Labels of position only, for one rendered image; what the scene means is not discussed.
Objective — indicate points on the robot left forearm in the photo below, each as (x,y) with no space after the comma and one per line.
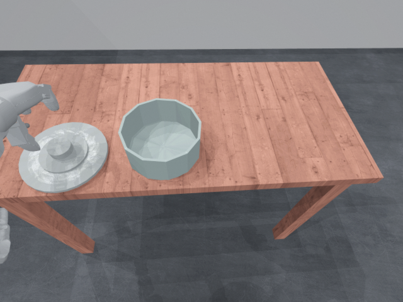
(8,117)

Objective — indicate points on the lid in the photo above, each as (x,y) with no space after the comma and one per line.
(43,173)

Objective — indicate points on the table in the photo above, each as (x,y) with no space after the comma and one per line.
(264,125)

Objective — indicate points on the knob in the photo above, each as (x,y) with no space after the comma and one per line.
(60,148)

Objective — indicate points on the left robot hand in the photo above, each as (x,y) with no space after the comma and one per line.
(23,96)

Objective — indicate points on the pot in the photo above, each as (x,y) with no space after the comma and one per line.
(161,138)

